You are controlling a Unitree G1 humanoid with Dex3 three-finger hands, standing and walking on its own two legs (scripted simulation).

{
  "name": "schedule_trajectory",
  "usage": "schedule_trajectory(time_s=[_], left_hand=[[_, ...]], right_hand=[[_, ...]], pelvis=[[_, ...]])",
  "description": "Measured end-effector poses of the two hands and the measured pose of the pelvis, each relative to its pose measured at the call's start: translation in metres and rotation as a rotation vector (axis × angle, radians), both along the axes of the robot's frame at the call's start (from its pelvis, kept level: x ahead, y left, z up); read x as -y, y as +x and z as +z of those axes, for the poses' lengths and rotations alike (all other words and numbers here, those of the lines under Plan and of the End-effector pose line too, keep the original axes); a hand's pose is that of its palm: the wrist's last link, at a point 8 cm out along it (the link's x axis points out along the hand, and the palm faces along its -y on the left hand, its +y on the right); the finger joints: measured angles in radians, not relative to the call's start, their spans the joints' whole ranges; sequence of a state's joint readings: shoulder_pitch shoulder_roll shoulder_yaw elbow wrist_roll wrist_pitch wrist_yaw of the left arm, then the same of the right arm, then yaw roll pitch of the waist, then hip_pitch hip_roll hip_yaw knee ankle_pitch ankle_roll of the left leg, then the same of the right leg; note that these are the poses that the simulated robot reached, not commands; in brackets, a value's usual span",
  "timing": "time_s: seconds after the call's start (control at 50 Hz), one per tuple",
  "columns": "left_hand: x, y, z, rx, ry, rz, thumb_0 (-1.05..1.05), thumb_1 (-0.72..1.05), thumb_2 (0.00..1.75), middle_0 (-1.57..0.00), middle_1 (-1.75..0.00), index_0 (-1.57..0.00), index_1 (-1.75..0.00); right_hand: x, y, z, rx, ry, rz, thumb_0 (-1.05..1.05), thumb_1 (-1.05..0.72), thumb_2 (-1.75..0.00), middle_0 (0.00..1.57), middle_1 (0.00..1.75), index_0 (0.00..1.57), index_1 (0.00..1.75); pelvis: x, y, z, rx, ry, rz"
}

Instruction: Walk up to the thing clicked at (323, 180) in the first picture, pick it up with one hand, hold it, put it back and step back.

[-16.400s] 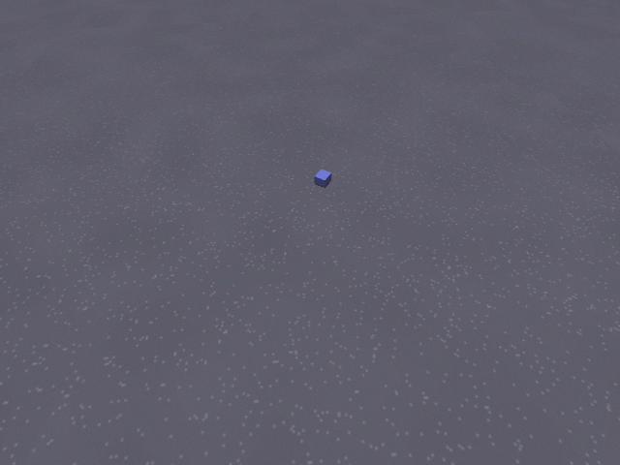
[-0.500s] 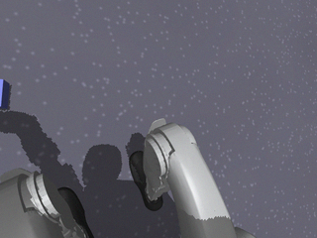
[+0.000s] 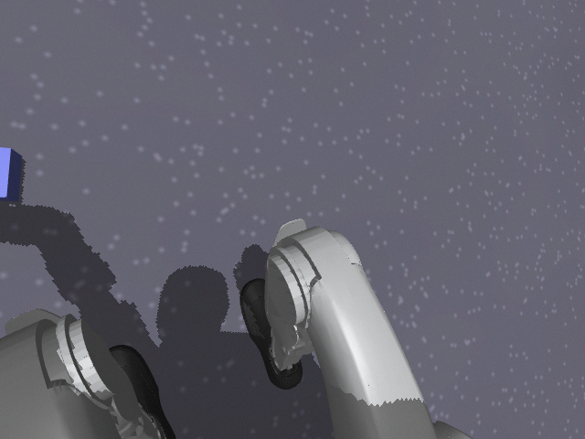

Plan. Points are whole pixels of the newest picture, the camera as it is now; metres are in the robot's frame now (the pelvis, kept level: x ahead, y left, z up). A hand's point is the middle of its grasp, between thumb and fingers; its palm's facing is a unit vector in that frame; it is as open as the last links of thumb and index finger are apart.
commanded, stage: rise first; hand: left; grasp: from above
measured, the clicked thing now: out of the picture +0.50 +0.26 -0.31
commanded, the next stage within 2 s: approach in 1.28 s
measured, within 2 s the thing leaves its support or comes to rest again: neither
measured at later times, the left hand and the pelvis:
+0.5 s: hand out of the picture +0.46 +0.28 -0.21, palm faces +0.00 -0.49 -0.87, open 12.7 cm; pelvis +0.00 +0.00 +0.00, yaw +0 degrees
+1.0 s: hand out of the picture +0.46 +0.28 -0.21, palm faces +0.00 -0.49 -0.87, open 12.7 cm; pelvis +0.00 +0.00 +0.00, yaw +0 degrees
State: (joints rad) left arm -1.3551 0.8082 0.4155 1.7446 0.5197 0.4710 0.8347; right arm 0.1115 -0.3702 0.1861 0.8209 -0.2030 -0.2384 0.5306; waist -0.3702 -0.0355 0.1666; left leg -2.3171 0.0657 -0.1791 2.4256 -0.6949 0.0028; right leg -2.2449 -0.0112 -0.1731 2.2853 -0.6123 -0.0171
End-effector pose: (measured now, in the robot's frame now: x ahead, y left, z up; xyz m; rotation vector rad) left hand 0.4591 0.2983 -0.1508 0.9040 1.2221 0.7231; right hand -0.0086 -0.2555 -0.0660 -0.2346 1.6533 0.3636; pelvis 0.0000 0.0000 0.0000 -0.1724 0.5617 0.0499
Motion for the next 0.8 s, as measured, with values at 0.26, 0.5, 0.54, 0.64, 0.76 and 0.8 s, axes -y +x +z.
schedule_trajectory(time_s=[0.26, 0.5, 0.54, 0.64, 0.76, 0.8], left_hand=[[0.0024, -0.0020, 0.0000, 0.000, -0.005, -0.017, -0.01, -0.27, 0.80, -0.38, -0.66, -0.33, -0.70], [0.0069, -0.0037, 0.0007, 0.003, -0.023, 0.009, -0.01, -0.26, 0.80, -0.38, -0.66, -0.33, -0.70], [0.0066, -0.0022, 0.0002, 0.006, -0.023, 0.003, -0.01, -0.26, 0.79, -0.38, -0.66, -0.34, -0.70], [0.0037, 0.0001, 0.0007, 0.008, -0.008, -0.016, -0.01, -0.26, 0.79, -0.38, -0.65, -0.34, -0.70], [0.0045, -0.0043, 0.0019, -0.011, 0.002, -0.019, -0.01, -0.26, 0.80, -0.37, -0.66, -0.33, -0.70], [0.0072, -0.0052, 0.0017, -0.009, -0.006, -0.012, -0.01, -0.27, 0.80, -0.37, -0.66, -0.33, -0.70]], right_hand=[[-0.0007, 0.0050, -0.0009, 0.014, 0.005, -0.005, 0.00, -0.92, -0.91, 0.19, 0.30, 0.19, 0.30], [0.0032, 0.0050, -0.0031, 0.014, 0.005, 0.008, 0.00, -0.92, -0.90, 0.19, 0.30, 0.19, 0.30], [0.0038, 0.0043, -0.0033, 0.010, 0.002, 0.009, 0.00, -0.92, -0.90, 0.19, 0.30, 0.19, 0.30], [0.0037, 0.0033, -0.0036, 0.007, -0.003, -0.001, 0.00, -0.92, -0.90, 0.19, 0.30, 0.19, 0.30], [0.0006, 0.0025, -0.0036, 0.001, 0.012, -0.005, 0.00, -0.92, -0.90, 0.19, 0.30, 0.19, 0.30], [-0.0003, 0.0030, -0.0034, 0.002, 0.019, 0.004, 0.00, -0.92, -0.90, 0.19, 0.30, 0.19, 0.30]], pelvis=[[0.0008, 0.0008, 0.0016, -0.004, 0.005, 0.002], [0.0021, -0.0003, 0.0020, -0.004, 0.009, 0.002], [0.0020, -0.0005, 0.0013, -0.002, 0.008, 0.003], [0.0016, -0.0001, 0.0004, -0.006, 0.008, 0.001], [0.0021, 0.0011, 0.0024, -0.011, 0.012, 0.002], [0.0026, 0.0011, 0.0031, -0.009, 0.015, 0.003]])
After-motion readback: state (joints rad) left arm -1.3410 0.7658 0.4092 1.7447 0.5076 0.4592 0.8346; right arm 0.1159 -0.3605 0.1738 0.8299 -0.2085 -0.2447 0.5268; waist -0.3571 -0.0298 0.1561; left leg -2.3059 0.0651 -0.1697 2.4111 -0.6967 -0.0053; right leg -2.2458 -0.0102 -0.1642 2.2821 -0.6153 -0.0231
